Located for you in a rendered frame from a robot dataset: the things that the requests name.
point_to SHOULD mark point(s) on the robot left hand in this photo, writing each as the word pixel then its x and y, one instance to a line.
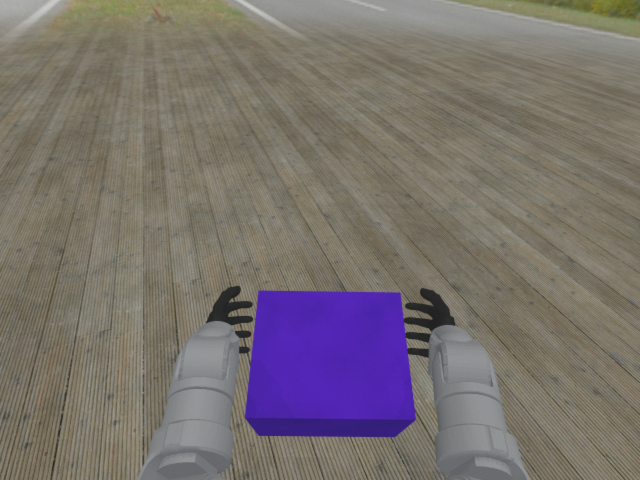
pixel 222 308

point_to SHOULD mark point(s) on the robot right hand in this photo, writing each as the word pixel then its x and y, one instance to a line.
pixel 440 316

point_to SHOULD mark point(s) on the left robot forearm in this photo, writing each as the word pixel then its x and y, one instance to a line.
pixel 195 435

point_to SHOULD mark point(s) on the carton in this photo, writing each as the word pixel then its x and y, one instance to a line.
pixel 330 364

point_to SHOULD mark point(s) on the right robot forearm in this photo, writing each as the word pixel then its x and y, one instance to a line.
pixel 473 439

